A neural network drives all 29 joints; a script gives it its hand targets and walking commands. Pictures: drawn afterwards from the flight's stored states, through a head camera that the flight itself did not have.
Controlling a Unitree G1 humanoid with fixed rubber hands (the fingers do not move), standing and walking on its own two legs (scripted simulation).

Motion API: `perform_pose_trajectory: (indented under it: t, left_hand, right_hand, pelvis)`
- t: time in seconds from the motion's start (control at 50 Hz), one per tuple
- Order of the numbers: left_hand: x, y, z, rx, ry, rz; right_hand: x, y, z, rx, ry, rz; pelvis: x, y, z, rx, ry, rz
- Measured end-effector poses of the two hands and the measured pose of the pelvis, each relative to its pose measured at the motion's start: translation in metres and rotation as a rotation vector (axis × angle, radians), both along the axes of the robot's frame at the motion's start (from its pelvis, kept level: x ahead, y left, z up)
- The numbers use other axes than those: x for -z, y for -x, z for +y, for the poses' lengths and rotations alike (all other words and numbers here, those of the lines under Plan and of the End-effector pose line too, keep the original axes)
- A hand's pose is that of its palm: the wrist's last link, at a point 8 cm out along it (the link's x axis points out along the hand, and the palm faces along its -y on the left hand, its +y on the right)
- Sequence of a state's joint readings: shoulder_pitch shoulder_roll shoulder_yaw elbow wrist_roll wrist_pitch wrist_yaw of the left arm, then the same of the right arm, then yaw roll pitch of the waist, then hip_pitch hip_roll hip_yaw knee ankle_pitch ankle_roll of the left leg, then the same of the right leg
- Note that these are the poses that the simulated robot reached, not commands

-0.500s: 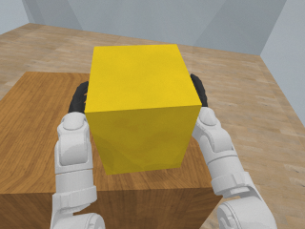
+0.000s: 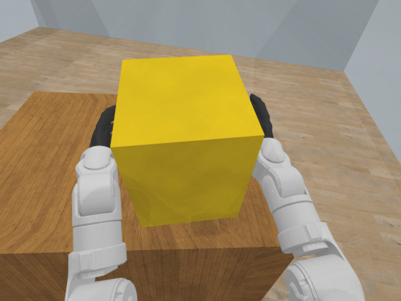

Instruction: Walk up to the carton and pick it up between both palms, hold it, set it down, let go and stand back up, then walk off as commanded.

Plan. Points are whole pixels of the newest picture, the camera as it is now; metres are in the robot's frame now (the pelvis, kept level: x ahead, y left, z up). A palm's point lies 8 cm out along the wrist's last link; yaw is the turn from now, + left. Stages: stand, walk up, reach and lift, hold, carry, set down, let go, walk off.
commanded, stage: hold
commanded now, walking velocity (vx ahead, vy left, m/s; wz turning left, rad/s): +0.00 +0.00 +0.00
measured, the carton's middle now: (184, 144) +0.38 +0.01 +0.16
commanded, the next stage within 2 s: none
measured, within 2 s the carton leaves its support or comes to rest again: neither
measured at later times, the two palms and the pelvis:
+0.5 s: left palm (105, 149) +0.35 +0.15 +0.17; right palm (262, 141) +0.36 -0.14 +0.18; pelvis -0.01 +0.00 +0.00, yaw +0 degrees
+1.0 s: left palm (103, 150) +0.35 +0.16 +0.17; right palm (261, 140) +0.35 -0.14 +0.18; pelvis +0.00 +0.00 +0.00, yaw +0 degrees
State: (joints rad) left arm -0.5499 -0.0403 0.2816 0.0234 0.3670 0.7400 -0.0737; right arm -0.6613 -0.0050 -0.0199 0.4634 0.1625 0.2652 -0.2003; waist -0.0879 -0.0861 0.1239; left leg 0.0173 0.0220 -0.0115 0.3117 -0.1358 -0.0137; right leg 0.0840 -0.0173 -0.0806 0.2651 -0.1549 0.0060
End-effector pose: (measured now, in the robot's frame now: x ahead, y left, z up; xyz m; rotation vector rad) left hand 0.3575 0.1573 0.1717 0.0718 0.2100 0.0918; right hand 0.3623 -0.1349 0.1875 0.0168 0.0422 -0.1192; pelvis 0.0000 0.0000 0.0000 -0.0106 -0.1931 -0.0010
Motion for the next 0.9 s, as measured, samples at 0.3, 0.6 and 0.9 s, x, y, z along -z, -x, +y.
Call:
perform_pose_trajectory:
  t: [0.3, 0.6, 0.9]
  left_hand:
    - [0.0, 0.006, -0.003, 0.009, -0.002, 0.0]
    - [-0.002, 0.001, -0.003, -0.005, 0.002, 0.005]
    - [0.002, 0.003, 0.0, 0.008, -0.012, 0.006]
  right_hand:
    - [0.002, 0.009, -0.003, 0.012, -0.005, -0.001]
    - [0.001, 0.002, -0.003, 0.003, 0.001, 0.001]
    - [0.002, 0.004, 0.0, 0.007, 0.002, 0.004]
  pelvis:
    - [0.001, 0.002, 0.002, 0.003, 0.001, -0.015]
    - [0.0, 0.007, -0.001, 0.005, -0.002, 0.01]
    - [0.0, -0.002, 0.002, -0.003, 0.0, -0.013]
